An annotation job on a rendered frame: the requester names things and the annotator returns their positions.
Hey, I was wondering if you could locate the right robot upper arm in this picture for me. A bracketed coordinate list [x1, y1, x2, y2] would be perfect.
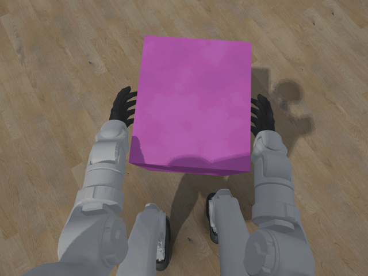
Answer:
[243, 228, 315, 276]

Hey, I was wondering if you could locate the robot right forearm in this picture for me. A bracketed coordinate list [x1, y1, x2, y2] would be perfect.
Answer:
[251, 130, 315, 261]

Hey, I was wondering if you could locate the robot left thigh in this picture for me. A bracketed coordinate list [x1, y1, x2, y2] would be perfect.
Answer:
[116, 209, 166, 276]

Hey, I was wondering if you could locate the carton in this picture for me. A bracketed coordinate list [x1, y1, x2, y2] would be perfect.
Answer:
[129, 35, 251, 176]

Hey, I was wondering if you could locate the robot right hand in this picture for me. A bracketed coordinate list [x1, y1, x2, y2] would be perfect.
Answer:
[251, 94, 275, 137]

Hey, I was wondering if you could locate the left robot shin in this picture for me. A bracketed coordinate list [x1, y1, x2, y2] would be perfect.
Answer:
[136, 204, 165, 260]

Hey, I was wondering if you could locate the left robot upper arm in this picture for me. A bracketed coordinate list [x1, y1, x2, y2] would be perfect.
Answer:
[22, 213, 129, 276]

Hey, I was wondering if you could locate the robot left forearm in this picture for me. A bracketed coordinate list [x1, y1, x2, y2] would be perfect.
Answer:
[57, 120, 129, 258]

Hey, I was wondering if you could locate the robot left hand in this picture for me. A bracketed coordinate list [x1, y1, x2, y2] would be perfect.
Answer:
[109, 86, 137, 127]

